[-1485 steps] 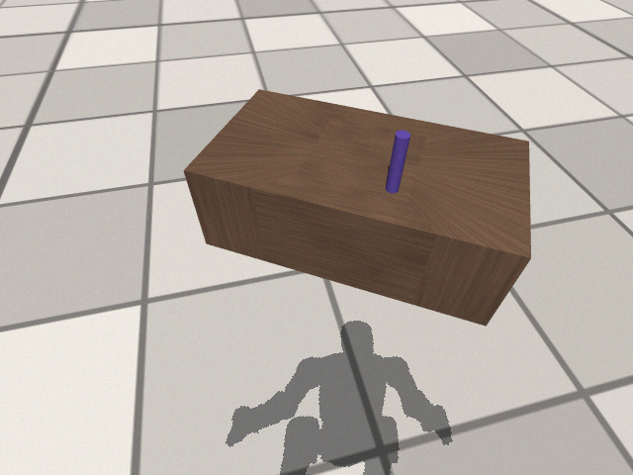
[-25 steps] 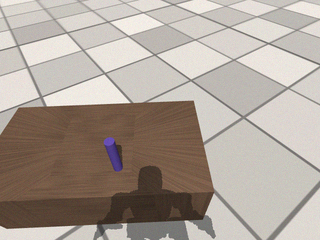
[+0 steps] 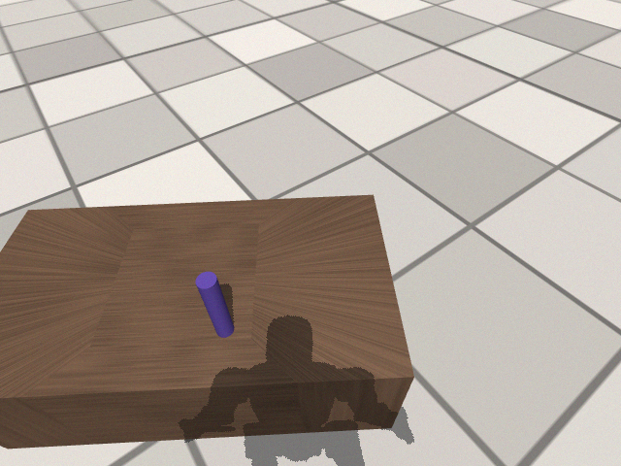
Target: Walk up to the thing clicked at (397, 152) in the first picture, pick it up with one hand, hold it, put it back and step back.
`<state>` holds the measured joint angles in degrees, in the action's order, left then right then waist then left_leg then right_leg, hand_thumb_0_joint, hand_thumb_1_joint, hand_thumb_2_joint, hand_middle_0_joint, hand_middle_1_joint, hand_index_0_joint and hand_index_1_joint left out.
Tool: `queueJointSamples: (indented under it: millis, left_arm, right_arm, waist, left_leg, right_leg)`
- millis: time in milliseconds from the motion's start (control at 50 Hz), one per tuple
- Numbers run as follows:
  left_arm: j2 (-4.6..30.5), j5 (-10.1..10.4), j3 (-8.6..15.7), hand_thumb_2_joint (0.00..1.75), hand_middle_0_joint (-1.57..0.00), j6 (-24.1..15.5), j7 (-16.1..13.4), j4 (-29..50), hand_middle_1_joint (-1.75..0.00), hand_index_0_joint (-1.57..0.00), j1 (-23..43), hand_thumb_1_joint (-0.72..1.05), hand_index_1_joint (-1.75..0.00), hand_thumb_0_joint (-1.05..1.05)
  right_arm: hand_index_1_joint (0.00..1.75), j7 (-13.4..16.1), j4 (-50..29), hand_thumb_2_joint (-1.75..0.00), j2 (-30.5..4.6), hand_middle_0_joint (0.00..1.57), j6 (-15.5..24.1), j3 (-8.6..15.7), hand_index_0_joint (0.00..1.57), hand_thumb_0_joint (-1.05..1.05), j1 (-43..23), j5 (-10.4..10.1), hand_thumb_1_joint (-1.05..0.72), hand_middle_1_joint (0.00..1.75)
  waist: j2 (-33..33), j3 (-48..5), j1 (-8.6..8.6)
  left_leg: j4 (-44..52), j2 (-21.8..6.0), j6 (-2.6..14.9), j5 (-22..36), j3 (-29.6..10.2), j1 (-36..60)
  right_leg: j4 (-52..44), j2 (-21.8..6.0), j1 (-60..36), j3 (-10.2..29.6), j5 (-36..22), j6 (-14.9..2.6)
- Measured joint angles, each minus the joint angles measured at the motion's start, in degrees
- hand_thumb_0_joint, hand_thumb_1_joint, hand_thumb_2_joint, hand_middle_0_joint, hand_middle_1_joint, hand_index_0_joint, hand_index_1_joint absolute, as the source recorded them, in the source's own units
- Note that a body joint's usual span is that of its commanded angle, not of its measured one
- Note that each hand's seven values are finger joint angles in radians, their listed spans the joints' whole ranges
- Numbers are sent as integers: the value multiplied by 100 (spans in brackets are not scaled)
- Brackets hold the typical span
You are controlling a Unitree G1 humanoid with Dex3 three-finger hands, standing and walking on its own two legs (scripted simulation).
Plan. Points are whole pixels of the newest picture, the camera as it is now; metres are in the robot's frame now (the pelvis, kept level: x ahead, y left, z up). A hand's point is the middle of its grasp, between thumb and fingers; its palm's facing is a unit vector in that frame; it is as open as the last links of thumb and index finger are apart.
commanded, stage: stand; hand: left
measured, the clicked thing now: (216, 307) +0.52 +0.23 -0.28
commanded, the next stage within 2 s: none
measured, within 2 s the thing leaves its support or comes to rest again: neither
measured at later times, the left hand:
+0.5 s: hand out of the picture +0.06 +0.25 -0.15, palm faces -0.01 -0.93 -0.36, open 8.1 cm
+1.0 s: hand out of the picture +0.07 +0.25 -0.15, palm faces -0.01 -0.93 -0.36, open 7.4 cm
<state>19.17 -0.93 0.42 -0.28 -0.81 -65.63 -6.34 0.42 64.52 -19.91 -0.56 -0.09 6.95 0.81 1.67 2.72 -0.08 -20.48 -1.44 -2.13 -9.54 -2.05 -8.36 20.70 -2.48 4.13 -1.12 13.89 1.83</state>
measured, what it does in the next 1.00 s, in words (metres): stands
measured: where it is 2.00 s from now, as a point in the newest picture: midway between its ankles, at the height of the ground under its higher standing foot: outside the picture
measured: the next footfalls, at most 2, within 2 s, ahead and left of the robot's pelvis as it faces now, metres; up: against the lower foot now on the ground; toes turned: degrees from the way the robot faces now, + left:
none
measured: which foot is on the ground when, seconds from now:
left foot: down 0.00-1.00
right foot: down 0.00-1.00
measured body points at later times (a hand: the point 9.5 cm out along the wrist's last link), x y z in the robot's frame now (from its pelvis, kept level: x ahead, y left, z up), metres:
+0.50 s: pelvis +0.00 +0.00 +0.00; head +0.01 -0.01 +0.45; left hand +0.06 +0.30 -0.13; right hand +0.07 -0.30 -0.14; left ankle +0.02 +0.14 -0.75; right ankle -0.03 -0.14 -0.75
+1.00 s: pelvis +0.01 +0.00 +0.00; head +0.02 -0.01 +0.45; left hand +0.08 +0.30 -0.13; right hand +0.08 -0.30 -0.14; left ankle +0.02 +0.14 -0.75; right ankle -0.03 -0.14 -0.75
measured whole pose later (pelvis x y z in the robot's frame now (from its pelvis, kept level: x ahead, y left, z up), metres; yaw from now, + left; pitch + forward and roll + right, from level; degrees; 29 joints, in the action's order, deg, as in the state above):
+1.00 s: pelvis +0.01 +0.00 +0.00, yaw +0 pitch -2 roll +0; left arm 19.5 -0.8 0.7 -0.3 -0.2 -64.7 -6.8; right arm 0.1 64.9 -20.0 -0.3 -0.1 6.7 0.8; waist 0.9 3.0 0.0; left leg -19.7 -1.8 -2.4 -9.6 -2.3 -8.0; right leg 19.6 -2.1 3.6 -1.4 13.9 1.5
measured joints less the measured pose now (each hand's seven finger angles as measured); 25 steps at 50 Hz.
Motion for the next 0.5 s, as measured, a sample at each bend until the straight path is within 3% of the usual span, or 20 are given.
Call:
queueJointSamples:
  millis: [140, 320, 420, 500]
  left_arm:
    - [17, 9, 14, 25, -14, 11, 0, -9, -18, -14, 22, -34, -18, 0]
    - [7, -6, 19, 71, -19, 11, 30, -17, -28, -19, -20, 24, -27, 0]
    - [10, -5, 30, 83, -20, 16, 48, -18, -29, -20, -55, 58, -29, 0]
    - [13, -2, 38, 87, -20, 21, 53, -13, -30, -20, -74, 75, -29, 1]
  right_arm:
    - [30, 2, 30, -90, -11, 20, 0, 3, 20, 1, -55, 2, -90, 30]
    - [30, -23, 55, -90, -9, 20, 0, 20, 20, 1, -47, 4, -90, 30]
    - [30, -30, 72, -90, -3, 20, 9, 24, 20, 1, -17, 6, -90, 30]
    - [30, -26, 82, -90, -5, 20, 15, 20, 20, 1, 3, 4, -90, 30]
  waist:
    - [-11, 8, -11]
    - [-39, -12, -1]
    - [-55, 9, -1]
    - [-55, 22, -3]
  left_leg:
    - [30, -16, -10, 9, -7, 27]
    - [75, -20, -16, 40, -22, 30]
    - [94, -23, -20, 50, -20, 31]
    - [100, -25, -23, 53, -17, 33]
  right_leg:
    - [-55, 16, -40, -8, -22, -10]
    - [-93, 22, -45, -25, -45, -20]
    - [-91, 24, -35, -22, -45, -27]
    - [-86, 25, -30, -19, -42, -29]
